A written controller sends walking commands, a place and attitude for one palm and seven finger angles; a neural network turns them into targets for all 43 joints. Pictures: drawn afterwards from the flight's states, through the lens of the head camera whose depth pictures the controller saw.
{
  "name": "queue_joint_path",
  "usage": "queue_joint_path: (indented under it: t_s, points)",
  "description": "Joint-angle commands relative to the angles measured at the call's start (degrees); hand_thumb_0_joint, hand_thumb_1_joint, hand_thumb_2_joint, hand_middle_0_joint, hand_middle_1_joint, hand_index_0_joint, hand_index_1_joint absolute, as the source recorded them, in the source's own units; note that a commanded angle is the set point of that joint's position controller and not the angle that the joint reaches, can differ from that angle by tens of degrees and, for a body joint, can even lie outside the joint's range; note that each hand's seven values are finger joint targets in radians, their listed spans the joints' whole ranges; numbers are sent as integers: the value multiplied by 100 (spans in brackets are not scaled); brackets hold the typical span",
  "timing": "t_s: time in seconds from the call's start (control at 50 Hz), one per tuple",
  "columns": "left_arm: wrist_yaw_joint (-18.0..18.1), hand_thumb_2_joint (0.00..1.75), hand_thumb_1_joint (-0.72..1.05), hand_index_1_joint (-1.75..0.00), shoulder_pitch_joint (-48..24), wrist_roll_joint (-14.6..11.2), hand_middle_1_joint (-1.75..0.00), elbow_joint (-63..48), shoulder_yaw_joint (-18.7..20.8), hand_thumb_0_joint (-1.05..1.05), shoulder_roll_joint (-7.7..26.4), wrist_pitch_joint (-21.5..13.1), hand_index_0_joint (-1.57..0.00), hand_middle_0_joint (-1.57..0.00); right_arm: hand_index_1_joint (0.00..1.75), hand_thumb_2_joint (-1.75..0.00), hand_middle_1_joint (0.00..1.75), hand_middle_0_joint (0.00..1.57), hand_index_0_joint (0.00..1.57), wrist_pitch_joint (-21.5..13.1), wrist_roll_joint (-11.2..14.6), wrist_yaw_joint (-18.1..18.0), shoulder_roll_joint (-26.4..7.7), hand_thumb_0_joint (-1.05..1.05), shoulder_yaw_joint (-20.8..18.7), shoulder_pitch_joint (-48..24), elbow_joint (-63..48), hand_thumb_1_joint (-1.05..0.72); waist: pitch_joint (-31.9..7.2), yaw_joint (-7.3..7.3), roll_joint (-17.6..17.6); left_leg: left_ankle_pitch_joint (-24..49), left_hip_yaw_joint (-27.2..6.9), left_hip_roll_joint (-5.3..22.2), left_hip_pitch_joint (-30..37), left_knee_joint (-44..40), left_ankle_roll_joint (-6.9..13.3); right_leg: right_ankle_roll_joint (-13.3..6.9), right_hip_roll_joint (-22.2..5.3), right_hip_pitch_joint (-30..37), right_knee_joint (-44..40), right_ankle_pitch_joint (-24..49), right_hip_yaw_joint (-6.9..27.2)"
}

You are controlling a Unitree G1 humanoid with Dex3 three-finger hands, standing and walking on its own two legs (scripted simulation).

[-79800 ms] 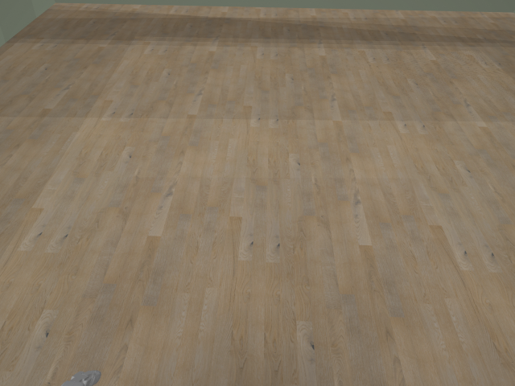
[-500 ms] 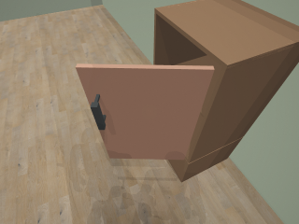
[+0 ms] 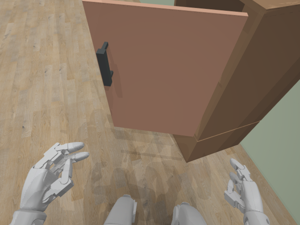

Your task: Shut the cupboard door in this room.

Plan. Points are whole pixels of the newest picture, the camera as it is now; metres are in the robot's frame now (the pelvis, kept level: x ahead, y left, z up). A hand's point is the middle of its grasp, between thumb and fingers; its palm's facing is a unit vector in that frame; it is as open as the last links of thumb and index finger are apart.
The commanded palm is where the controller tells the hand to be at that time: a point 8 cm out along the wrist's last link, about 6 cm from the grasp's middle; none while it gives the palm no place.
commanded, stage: raise the hand and make a fist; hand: left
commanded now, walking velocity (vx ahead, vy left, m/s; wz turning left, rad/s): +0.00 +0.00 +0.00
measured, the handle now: (106, 64) +0.54 +0.21 +0.10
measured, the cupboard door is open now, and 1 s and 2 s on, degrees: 63 63 63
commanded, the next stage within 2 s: bring the fist close to the handle in 1.36 s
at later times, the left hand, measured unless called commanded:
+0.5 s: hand (67, 157) +0.24 +0.22 +0.07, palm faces -0.02 -1.00 -0.03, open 3.4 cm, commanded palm +0.22 +0.28 +0.08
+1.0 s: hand (68, 144) +0.26 +0.22 +0.09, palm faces -0.03 -1.00 -0.04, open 3.1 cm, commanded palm +0.24 +0.27 +0.10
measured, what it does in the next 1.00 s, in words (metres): shifts its weight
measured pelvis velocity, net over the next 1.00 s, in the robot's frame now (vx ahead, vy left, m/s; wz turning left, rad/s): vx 0.04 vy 0.04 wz -0.02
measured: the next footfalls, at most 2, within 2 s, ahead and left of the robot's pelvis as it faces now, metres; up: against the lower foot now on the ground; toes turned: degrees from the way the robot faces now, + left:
none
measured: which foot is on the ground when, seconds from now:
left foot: down 0.00-1.00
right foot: down 0.00-1.00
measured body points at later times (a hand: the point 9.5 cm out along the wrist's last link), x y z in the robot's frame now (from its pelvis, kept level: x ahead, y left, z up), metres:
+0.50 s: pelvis +0.02 +0.05 +0.02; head +0.09 +0.07 +0.47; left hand +0.24 +0.28 +0.07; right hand +0.20 -0.20 -0.04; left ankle +0.05 +0.14 -0.63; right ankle +0.05 -0.09 -0.63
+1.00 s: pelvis +0.04 +0.04 +0.03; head +0.09 +0.05 +0.48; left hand +0.26 +0.28 +0.10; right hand +0.21 -0.19 -0.04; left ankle +0.05 +0.14 -0.63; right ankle +0.05 -0.09 -0.63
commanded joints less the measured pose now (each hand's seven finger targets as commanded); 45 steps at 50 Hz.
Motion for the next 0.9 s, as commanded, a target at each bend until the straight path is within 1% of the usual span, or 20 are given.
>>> queue_joint_path:
  t_s: [0.0,0.04,0.08,0.12,0.16,0.18,0.2,0.26,0.34,0.38,0.44,0.5,0.56,0.6,0.68,0.7,0.74,0.78,0.82,0.88]
  points:
    - [-109,90,90,-86,-811,-27,-86,-1055,171,0,771,252,-71,-71,30,-90,30,20,20,-252,99,-163,-686,0,-210,136,-658,-90,-967,-436,147,362,156,-218,212,-1093,355,276,33,1042,-2108,-946,1291]
    - [-8,90,90,-90,-553,-45,-90,-1100,406,0,873,574,-75,-75,30,-90,30,20,20,-203,109,-148,-635,0,-203,84,-745,-90,-1192,-249,62,459,140,-236,305,-1290,331,274,24,1294,-2112,-858,1186]
    - [158,90,90,-94,-371,-45,-94,-1094,523,0,865,766,-79,-79,30,-90,30,20,20,-157,81,-127,-554,0,-179,1,-788,-90,-1202,-125,65,630,101,-240,385,-1442,321,242,63,1440,-2060,-611,1065]
    - [340,90,90,-98,-245,-16,-98,-1295,534,0,770,760,-82,-82,30,-90,30,20,20,-137,54,-79,-514,0,-182,20,-824,-90,-1282,-88,76,787,73,-231,545,-1600,296,239,79,1449,-1936,-266,873]
    - [505,90,90,-102,-162,34,-102,-1384,433,0,641,655,-86,-86,30,-90,30,20,20,-135,9,-36,-521,0,-175,58,-817,-90,-1272,-119,17,899,26,-223,676,-1722,283,233,119,1377,-1774,75,659]
    - [568,90,90,-104,-146,65,-104,-1406,409,0,641,589,-88,-88,30,-90,30,20,20,-137,-16,-26,-533,0,-161,40,-796,-90,-1240,-91,118,978,-25,-213,743,-1774,278,188,159,1339,-1652,252,540]
    - [610,90,90,-106,-108,118,-106,-1447,297,0,558,517,-90,-90,30,-90,30,20,20,-132,-40,0,-562,0,-162,107,-819,-90,-1230,-139,98,1020,-42,-207,824,-1832,266,190,166,1242,-1559,402,428]
    - [661,90,90,-112,-24,202,-112,-1552,33,0,423,356,-95,-95,30,-90,30,20,20,-122,-59,54,-639,0,-164,177,-829,-90,-1148,-221,294,930,-96,-187,974,-1928,227,177,177,1015,-1450,479,303]
    - [703,90,90,-120,-17,277,-120,-1755,-25,0,476,314,-102,-102,30,-90,30,20,20,-47,-60,62,-707,0,-186,280,-914,-90,-1186,-251,291,1005,-172,-163,1115,-2008,191,162,191,964,-1374,615,239]
    - [766,90,90,-124,-90,308,-124,-1997,26,0,603,332,-106,-106,30,-90,30,20,20,-2,-57,61,-733,0,-181,305,-954,-90,-1251,-221,563,1142,-226,-143,1283,-2058,155,133,213,955,-1310,750,224]
    - [835,90,90,-130,37,308,-130,-2016,14,0,516,399,-112,-112,30,-90,30,20,20,104,-60,64,-717,0,-189,375,-1012,-90,-1293,-241,398,1361,-234,-125,1389,-2081,116,159,225,1020,-1346,907,180]
    - [837,90,90,-136,15,332,-136,-2169,-30,0,501,458,-117,-117,30,-90,30,20,20,191,-58,76,-716,0,-179,421,-1066,-90,-1373,-240,538,1880,-238,-115,1583,-2053,62,149,235,1100,-1320,1188,167]
    - [821,90,90,-142,12,365,-142,-2119,-130,0,452,562,-123,-123,30,-90,30,20,20,281,-47,102,-709,0,-162,451,-1104,-90,-1271,-285,640,1867,-244,-98,1673,-2098,24,164,249,1075,-1401,1178,156]
    - [775,90,90,-146,-91,367,-146,-2028,-98,0,492,644,-126,-126,30,-90,30,20,20,343,-50,90,-725,0,-142,454,-1140,-90,-1175,-325,443,1753,-208,-120,1558,-2078,77,160,261,1154,-1457,1212,161]
    - [709,90,90,-150,-199,306,-150,-1987,98,0,679,693,-130,-130,30,-90,30,20,20,392,-53,75,-725,0,-105,450,-1167,-90,-1184,-308,444,1715,-169,-147,1531,-2077,94,143,274,1305,-1531,1279,200]
    - [685,90,90,-150,-217,291,-150,-2020,48,0,586,687,-130,-130,30,-90,30,20,20,394,-46,76,-707,0,-103,453,-1174,-90,-1256,-316,453,1812,-143,-147,1597,-2067,91,152,264,1342,-1533,1356,196]
    - [648,90,90,-150,-317,251,-150,-2006,61,0,615,700,-130,-130,30,-90,30,20,20,396,-42,83,-699,0,-76,447,-1168,-90,-1193,-319,554,1702,-115,-166,1575,-2075,101,150,261,1370,-1600,1312,221]
    - [637,90,90,-150,-389,244,-150,-1915,151,0,731,719,-130,-130,30,-90,30,20,20,405,-45,57,-721,0,-60,449,-1153,-90,-1143,-333,412,1647,-105,-168,1502,-2063,139,144,273,1445,-1641,1305,249]
    - [614,90,90,-150,-422,222,-150,-1926,124,0,687,728,-130,-130,30,-90,30,20,20,392,-32,63,-700,0,-53,442,-1151,-90,-1193,-324,529,1629,-81,-181,1559,-2094,133,151,254,1475,-1682,1294,259]
    - [602,90,90,-150,-449,178,-150,-1830,233,0,773,740,-130,-130,30,-90,30,20,20,378,-28,38,-725,0,-54,436,-1129,-90,-1180,-323,280,1602,-58,-190,1457,-2087,169,157,257,1633,-1749,1296,299]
